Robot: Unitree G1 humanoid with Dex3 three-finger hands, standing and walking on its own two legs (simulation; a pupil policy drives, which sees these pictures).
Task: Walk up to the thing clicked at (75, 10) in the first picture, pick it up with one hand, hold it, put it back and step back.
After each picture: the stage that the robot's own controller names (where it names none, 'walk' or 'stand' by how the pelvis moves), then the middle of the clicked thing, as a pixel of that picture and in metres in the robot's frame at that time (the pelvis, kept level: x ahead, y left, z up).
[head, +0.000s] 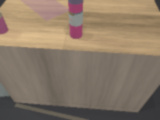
stand; (75, 15) +0.71 +0.05 +0.05
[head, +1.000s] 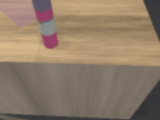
rise first; (46, 23) +0.59 +0.20 +0.07
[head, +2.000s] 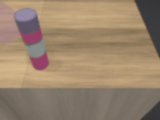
walk; (34, 43) +0.47 +0.20 +0.07
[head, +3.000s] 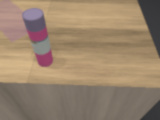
stand; (40, 41) +0.50 +0.19 +0.05
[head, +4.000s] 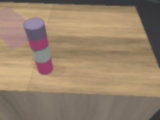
stand; (40, 49) +0.48 +0.19 +0.05
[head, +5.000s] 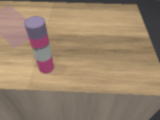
stand; (41, 48) +0.48 +0.19 +0.05
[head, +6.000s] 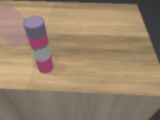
stand; (40, 48) +0.48 +0.19 +0.05
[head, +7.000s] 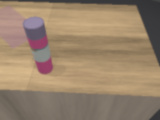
stand; (40, 49) +0.48 +0.19 +0.05
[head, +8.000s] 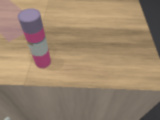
rise first; (37, 42) +0.48 +0.20 +0.05
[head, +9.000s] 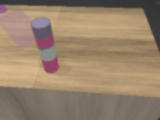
go down; (46, 48) +0.49 +0.20 +0.05
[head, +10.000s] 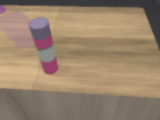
go down; (45, 49) +0.48 +0.19 +0.06
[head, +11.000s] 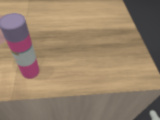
go down; (23, 51) +0.44 +0.19 +0.08
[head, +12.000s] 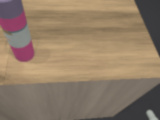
close in; (16, 30) +0.47 +0.19 +0.10
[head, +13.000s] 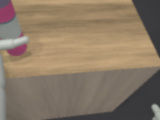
close; (5, 23) +0.49 +0.20 +0.12
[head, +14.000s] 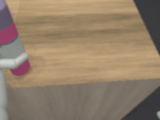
lift; (8, 43) +0.43 +0.21 +0.11
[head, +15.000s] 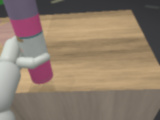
lift; (32, 42) +0.35 +0.15 +0.24
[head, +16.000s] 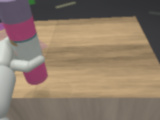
hold; (26, 44) +0.33 +0.17 +0.25
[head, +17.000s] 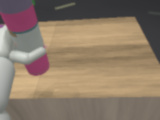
hold; (26, 34) +0.32 +0.15 +0.29
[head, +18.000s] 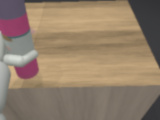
crouch; (18, 39) +0.36 +0.18 +0.22
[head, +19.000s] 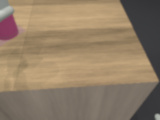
lower; out of the picture +0.48 +0.23 +0.27
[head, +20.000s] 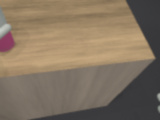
lower; out of the picture +0.51 +0.22 +0.13
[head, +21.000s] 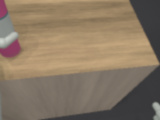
lower; out of the picture +0.49 +0.21 +0.12
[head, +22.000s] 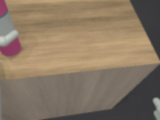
lower; out of the picture +0.50 +0.21 +0.12
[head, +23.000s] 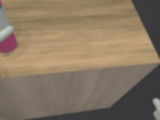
lower; out of the picture +0.50 +0.22 +0.13
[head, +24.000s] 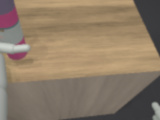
open; (8, 27) +0.47 +0.20 +0.12
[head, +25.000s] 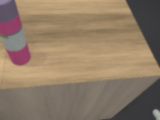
sink last; (12, 34) +0.46 +0.19 +0.10
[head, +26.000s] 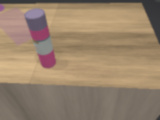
sink last; (42, 41) +0.50 +0.20 +0.10
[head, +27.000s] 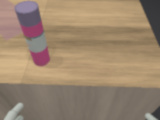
stand; (35, 38) +0.48 +0.20 +0.10
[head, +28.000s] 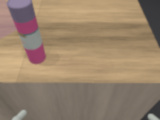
stand; (30, 34) +0.48 +0.21 +0.12
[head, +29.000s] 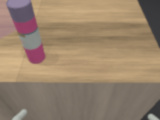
stand; (29, 34) +0.48 +0.21 +0.12
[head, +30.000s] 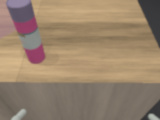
stand; (29, 34) +0.48 +0.21 +0.12
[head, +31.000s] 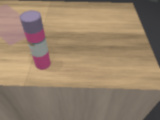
stand; (37, 43) +0.49 +0.20 +0.07
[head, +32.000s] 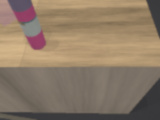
walk; (29, 22) +0.54 +0.23 +0.08
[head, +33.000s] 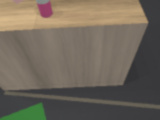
walk; out of the picture +0.78 +0.27 +0.07
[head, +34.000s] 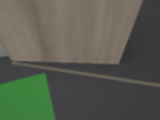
stand; out of the picture +1.07 +0.21 +0.07
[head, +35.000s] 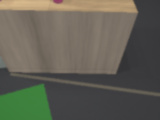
stand; out of the picture +1.05 +0.19 +0.05
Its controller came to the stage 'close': yes
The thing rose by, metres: 0.23
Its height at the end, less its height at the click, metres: +0.00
